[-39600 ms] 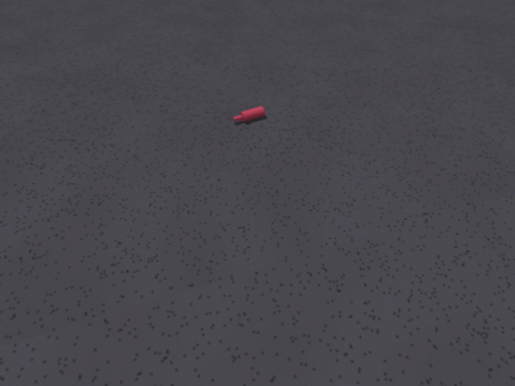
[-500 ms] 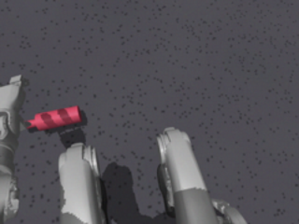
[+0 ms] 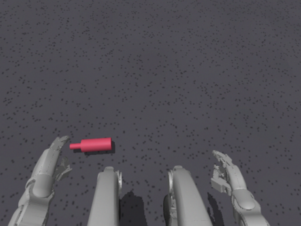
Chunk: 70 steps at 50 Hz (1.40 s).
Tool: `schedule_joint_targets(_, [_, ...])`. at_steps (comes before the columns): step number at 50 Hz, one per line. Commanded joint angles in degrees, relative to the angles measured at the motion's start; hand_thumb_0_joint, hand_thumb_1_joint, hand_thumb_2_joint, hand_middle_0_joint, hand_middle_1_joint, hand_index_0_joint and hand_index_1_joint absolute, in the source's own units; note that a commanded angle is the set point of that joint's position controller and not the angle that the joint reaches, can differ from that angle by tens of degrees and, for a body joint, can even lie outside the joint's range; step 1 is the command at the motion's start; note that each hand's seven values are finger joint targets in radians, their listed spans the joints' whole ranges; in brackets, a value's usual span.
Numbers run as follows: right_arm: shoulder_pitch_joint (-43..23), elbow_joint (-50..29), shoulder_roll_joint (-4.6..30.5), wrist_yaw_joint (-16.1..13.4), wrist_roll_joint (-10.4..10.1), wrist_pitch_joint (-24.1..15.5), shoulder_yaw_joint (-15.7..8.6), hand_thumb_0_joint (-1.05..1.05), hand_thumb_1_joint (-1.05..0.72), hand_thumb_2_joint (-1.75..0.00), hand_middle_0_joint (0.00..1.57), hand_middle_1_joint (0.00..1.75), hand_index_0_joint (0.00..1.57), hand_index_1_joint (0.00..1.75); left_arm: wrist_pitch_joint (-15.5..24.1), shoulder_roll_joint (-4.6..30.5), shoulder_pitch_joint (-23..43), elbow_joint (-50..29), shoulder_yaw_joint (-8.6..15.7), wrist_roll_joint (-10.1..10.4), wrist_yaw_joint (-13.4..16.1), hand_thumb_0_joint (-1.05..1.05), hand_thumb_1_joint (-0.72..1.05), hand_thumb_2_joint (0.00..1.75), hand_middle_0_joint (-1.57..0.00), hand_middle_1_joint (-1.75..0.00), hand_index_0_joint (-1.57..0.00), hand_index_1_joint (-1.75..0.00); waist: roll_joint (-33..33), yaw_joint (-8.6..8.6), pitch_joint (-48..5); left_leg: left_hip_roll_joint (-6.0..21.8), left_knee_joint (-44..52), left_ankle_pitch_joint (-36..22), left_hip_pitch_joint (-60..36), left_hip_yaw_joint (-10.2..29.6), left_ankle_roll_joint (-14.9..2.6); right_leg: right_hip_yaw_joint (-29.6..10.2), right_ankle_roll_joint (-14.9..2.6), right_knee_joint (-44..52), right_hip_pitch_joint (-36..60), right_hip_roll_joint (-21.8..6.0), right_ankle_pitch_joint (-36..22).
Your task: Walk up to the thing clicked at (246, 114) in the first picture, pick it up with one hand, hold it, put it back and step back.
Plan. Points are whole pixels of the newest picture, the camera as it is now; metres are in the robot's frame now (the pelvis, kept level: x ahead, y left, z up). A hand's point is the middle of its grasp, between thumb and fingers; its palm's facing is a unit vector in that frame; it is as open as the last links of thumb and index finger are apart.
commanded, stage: home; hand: left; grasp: from above
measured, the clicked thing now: (91, 145) +0.46 +0.26 -0.52
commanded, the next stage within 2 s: none
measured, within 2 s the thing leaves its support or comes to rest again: neither
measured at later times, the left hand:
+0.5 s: hand (50, 172) +0.23 +0.18 +0.11, palm faces +0.10 -0.97 -0.20, open 7.4 cm
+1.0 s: hand (45, 182) +0.22 +0.18 +0.12, palm faces +0.10 -0.98 -0.19, open 7.4 cm
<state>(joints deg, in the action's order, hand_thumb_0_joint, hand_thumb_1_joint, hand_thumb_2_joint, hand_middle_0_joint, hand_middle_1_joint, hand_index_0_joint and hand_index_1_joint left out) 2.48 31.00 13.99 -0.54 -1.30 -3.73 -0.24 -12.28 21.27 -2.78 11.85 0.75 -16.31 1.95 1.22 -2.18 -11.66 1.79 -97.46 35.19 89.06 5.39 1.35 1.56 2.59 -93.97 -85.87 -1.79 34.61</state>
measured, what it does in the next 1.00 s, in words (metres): rises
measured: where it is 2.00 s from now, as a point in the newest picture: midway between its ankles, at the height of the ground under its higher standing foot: outside the picture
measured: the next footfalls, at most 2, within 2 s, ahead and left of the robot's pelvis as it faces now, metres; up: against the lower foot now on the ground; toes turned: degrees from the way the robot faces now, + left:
none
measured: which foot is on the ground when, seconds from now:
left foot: down 0.00-1.00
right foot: down 0.00-1.00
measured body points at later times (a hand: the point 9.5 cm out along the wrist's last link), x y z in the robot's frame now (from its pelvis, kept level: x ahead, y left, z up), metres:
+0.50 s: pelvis +0.06 +0.00 +0.15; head +0.08 +0.00 +0.60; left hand +0.22 +0.23 +0.13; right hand +0.21 -0.25 +0.08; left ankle +0.07 +0.13 -0.52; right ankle +0.08 -0.15 -0.52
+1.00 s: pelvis +0.06 +0.00 +0.16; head +0.08 +0.00 +0.61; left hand +0.21 +0.23 +0.13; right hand +0.24 -0.24 +0.10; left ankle +0.07 +0.13 -0.52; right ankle +0.08 -0.15 -0.52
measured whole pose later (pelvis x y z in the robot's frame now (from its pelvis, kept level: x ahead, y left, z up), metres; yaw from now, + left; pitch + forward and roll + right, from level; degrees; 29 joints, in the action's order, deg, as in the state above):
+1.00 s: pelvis +0.06 +0.00 +0.16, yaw +3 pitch +9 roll -3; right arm 16.1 31.0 12.3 -10.5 0.0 -14.8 2.2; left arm -27.0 12.5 -28.7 -8.2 1.9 3.0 1.0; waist 2.4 -2.2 -9.0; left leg 2.6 -58.2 27.4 40.2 3.9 1.5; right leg 3.0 2.1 -54.1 -36.8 -1.8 26.5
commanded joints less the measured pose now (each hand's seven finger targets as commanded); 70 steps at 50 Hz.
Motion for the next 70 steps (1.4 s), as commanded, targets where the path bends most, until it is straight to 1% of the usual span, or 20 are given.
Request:
schedule_joint_targets(1, [3.4, -7.19, 8.02, -2.32, -0.65, -3.36, -3.1, 0.0, -0.9, -0.9, 0.2, 0.3, 0.2, 0.3, -0.84, 7.15, 2.85, -16.72, 5.13, 6.49, 1.89, 0.0, 0.9, 0.9, -0.2, -0.3, -0.2, -0.3, 5.79, -2.03, -19.61, -1.12, 22.8, 2.28, -26.09, -0.27, -2.27, 0.7, -3.55, 19.06, 17.22, 2.02, -1.08])
schedule_joint_targets(7, [7.12, -7.92, 5.9, -4.63, -0.88, -5.08, -1.8, 0.0, -0.9, -0.9, 0.2, 0.3, 0.2, 0.3, -5.45, 3.12, -7.56, -20.55, 5.29, 12.41, 3.23, 0.0, 0.9, 0.9, -0.2, -0.3, -0.2, -0.3, 4.57, -1.96, -18.0, -1.29, 29.77, -8.6, -35.89, -1.09, -1.89, 0.29, -3.47, 28.02, 30.0, 2.25, -9.99])
schedule_joint_targets(10, [8.54, -8.4, 5.46, -6.28, -0.87, -6.01, -1.17, 0.0, -0.9, -0.9, 0.2, 0.3, 0.2, 0.3, -7.97, 0.58, -11.67, -22.51, 5.11, 14.95, 3.37, 0.0, 0.9, 0.9, -0.2, -0.3, -0.2, -0.3, 3.91, -1.99, -15.46, -1.23, 33.99, -11.9, -39.93, -0.78, -1.62, 0.52, -3.3, 32.26, 35.13, 2.36, -12.66])
schedule_joint_targets(11, [8.88, -8.58, 5.14, -6.89, -0.9, -6.32, -0.83, 0.0, -0.9, -0.9, 0.2, 0.3, 0.2, 0.3, -8.83, 0.33, -13.74, -22.82, 5.8, 15.95, 3.42, 0.0, 0.9, 0.9, -0.2, -0.3, -0.2, -0.3, 3.55, -1.35, -14.32, -1.33, 35.29, -12.31, -41.13, -0.88, -1.61, 0.6, -3.23, 33.89, 37.03, 2.41, -12.98])
schedule_joint_targets(13, [9.92, -8.84, 4.88, -8.0, -0.96, -7.14, -0.5, 0.0, -0.9, -0.9, 0.2, 0.3, 0.2, 0.3, -10.04, -1.25, -15.96, -24.61, 5.38, 17.79, 3.25, 0.0, 0.9, 0.9, -0.2, -0.3, -0.2, -0.3, 2.52, -1.72, -12.86, -1.42, 37.65, -14.49, -43.53, -1.2, -1.67, 0.87, -3.0, 37.08, 40.86, 2.6, -15.02])
schedule_joint_targets(16, [11.1, -9.41, 4.7, -9.29, -0.7, -8.4, -0.51, 0.0, -0.9, -0.9, 0.2, 0.3, 0.2, 0.3, -11.65, -1.91, -19.75, -27.52, 6.27, 19.37, 2.94, 0.0, 0.9, 0.9, -0.2, -0.3, -0.2, -0.3, 3.47, -0.99, -10.03, -1.35, 41.37, -17.24, -47.42, -1.76, -1.48, 1.31, -2.85, 40.7, 44.42, 2.76, -17.33])
schedule_joint_targets(18, [11.7, -9.9, 4.53, -9.89, -0.59, -9.11, -0.46, 0.0, -0.9, -0.9, 0.2, 0.3, 0.2, 0.3, -12.49, -2.78, -21.91, -29.4, 5.78, 20.08, 2.53, 0.0, 0.9, 0.9, -0.2, -0.3, -0.2, -0.3, 3.63, -0.74, -8.24, -1.21, 43.7, -18.58, -49.93, -1.83, -1.34, 1.8, -2.77, 42.8, 46.23, 2.89, -18.37])
schedule_joint_targets(24, [12.0, -10.25, 4.31, -10.82, 0.22, -11.06, -0.63, 0.0, -0.9, -0.9, 0.2, 0.3, 0.2, 0.3, -13.38, -3.59, -26.43, -31.0, 5.29, 20.09, 1.07, 0.0, 0.9, 0.9, -0.2, -0.3, -0.2, -0.3, 2.29, -0.69, -3.25, -1.71, 46.98, -19.47, -52.01, -2.78, -1.69, 2.59, -2.6, 47.34, 49.36, 3.12, -18.55])
schedule_joint_targets(29, [11.04, -10.54, 5.15, -10.77, 0.62, -12.36, -1.12, 0.0, -0.9, -0.9, 0.2, 0.3, 0.2, 0.3, -13.12, -3.67, -25.47, -30.98, 4.67, 19.64, -0.31, 0.0, 0.9, 0.9, -0.2, -0.3, -0.2, -0.3, 0.13, -0.63, 0.48, -1.91, 48.96, -15.62, -52.25, -3.57, -1.95, 3.11, -2.06, 49.42, 48.92, 2.98, -14.5])
schedule_joint_targets(31, [11.07, -10.14, 5.43, -10.73, 0.77, -13.0, -1.3, 0.0, -0.9, -0.9, 0.2, 0.3, 0.2, 0.3, -12.91, -3.7, -24.67, -29.96, 4.38, 19.6, -0.76, 0.0, 0.9, 0.9, -0.2, -0.3, -0.2, -0.3, -0.09, -1.35, 0.57, -1.95, 49.0, -15.81, -52.86, -3.66, -2.08, 3.0, -2.05, 49.56, 48.9, 2.9, -14.85])
schedule_joint_targets(36, [10.49, -9.98, 5.52, -10.61, 0.96, -13.99, -1.38, 0.0, -0.9, -0.9, 0.2, 0.3, 0.2, 0.3, -12.09, -2.8, -23.4, -30.95, 5.34, 19.0, -1.09, 0.0, 0.89, 0.9, -0.2, -0.3, -0.2, -0.3, 0.91, -0.53, -0.66, -2.02, 49.0, -16.27, -53.96, -3.84, -1.96, 2.82, -2.07, 49.16, 49.78, 2.58, -15.37])
schedule_joint_targets(43, [10.04, -9.29, 5.52, -10.62, 1.19, -14.39, -1.21, 0.0, -0.9, -0.9, 0.2, 0.3, 0.2, 0.3, -11.45, -2.9, -24.23, -31.27, 4.9, 18.78, -0.8, 0.0, 0.9, 0.9, -0.2, -0.3, -0.2, -0.3, 2.32, -0.18, -2.55, -1.85, 48.89, -18.99, -55.36, -3.35, -1.65, 2.94, -2.3, 48.18, 50.93, 2.75, -17.78])
schedule_joint_targets(50, [9.53, -9.07, 5.32, -10.87, 1.26, -14.48, -0.8, 0.0, -0.9, -0.9, 0.2, 0.3, 0.2, 0.3, -11.83, -3.07, -23.68, -30.98, 4.06, 18.83, -0.62, 0.0, 0.87, 0.88, -0.2, -0.29, -0.2, -0.29, 1.01, -0.55, -1.24, -2.05, 49.03, -16.44, -54.32, -3.51, -1.99, 2.69, -2.02, 49.44, 50.51, 2.63, -16.02])
schedule_joint_targets(54, [9.56, -8.94, 5.57, -10.91, 1.1, -14.55, -0.92, 0.0, -0.9, -0.9, 0.2, 0.3, 0.2, 0.3, -11.91, -2.83, -24.33, -30.97, 4.66, 18.77, -0.45, 0.0, 0.89, 0.89, -0.2, -0.3, -0.2, -0.3, 1.48, 0.28, -1.29, -1.59, 50.03, -16.33, -54.64, -3.06, -1.71, 3.2, -2.38, 48.85, 50.52, 2.97, -15.23])
schedule_joint_targets(59, [10.02, -8.56, 5.33, -11.06, 1.22, -14.69, -1.09, 0.0, -0.9, -0.9, 0.2, 0.3, 0.2, 0.3, -11.82, -2.93, -24.58, -31.09, 4.5, 18.71, -0.47, 0.0, 0.89, 0.9, -0.2, -0.3, -0.2, -0.3, 1.72, 0.2, -2.75, -1.66, 49.11, -19.61, -55.28, -3.09, -1.57, 3.06, -2.36, 48.29, 51.18, 2.96, -18.19])
schedule_joint_targets(63, [9.98, -8.41, 5.64, -11.0, 1.23, -14.69, -1.14, 0.0, -0.9, -0.9, 0.2, 0.3, 0.2, 0.3, -11.68, -2.89, -23.94, -31.15, 4.58, 18.95, -0.58, 0.0, 0.9, 0.9, -0.2, -0.3, -0.2, -0.3, 2.56, 0.0, -1.69, -1.23, 50.1, -18.05, -55.2, -2.71, -1.41, 3.32, -2.47, 48.08, 50.64, 3.17, -16.49])
schedule_joint_targets(65, [10.39, -8.17, 5.57, -11.04, 1.25, -14.63, -1.29, 0.0, -0.9, -0.9, 0.2, 0.3, 0.2, 0.3, -11.71, -2.83, -24.62, -30.77, 4.52, 18.92, -0.63, 0.0, 0.9, 0.9, -0.2, -0.3, -0.2, -0.3, 3.27, 0.19, -2.54, -1.26, 49.72, -20.21, -55.82, -2.81, -1.25, 3.27, -2.54, 47.75, 50.88, 3.09, -18.12])
schedule_joint_targets(68, [10.2, -8.19, 5.58, -10.95, 1.24, -14.57, -1.1, 0.0, -0.9, -0.9, 0.2, 0.3, 0.2, 0.3, -11.67, -3.13, -24.3, -30.79, 4.28, 19.01, -0.63, 0.0, 0.9, 0.9, -0.2, -0.3, -0.2, -0.3, 2.25, -0.1, -1.77, -1.25, 49.71, -19.77, -55.41, -2.78, -1.41, 3.19, -2.51, 47.93, 51.0, 3.06, -17.96])
schedule_joint_targets(69, [9.95, -8.23, 5.55, -10.98, 1.21, -14.59, -1.06, 0.0, -0.9, -0.9, 0.2, 0.3, 0.2, 0.3, -11.84, -2.9, -24.7, -29.87, 4.67, 18.96, -0.62, 0.0, 0.86, 0.88, -0.19, -0.29, -0.2, -0.29, 1.85, 0.46, -0.88, -1.32, 49.76, -18.77, -54.64, -2.92, -1.54, 3.26, -2.36, 48.32, 50.77, 3.14, -17.17])
schedule_joint_targets(70, [10.09, -8.46, 5.62, -10.94, 1.23, -14.59, -1.09, 0.0, -0.9, -0.9, 0.2, 0.3, 0.2, 0.3, -11.76, -3.12, -24.12, -30.35, 4.42, 19.04, -0.64, 0.0, 0.89, 0.89, -0.2, -0.3, -0.2, -0.3, 1.82, -0.14, -1.0, -1.26, 50.01, -17.68, -54.88, -2.85, -1.56, 3.15, -2.36, 48.4, 50.44, 3.16, -16.27])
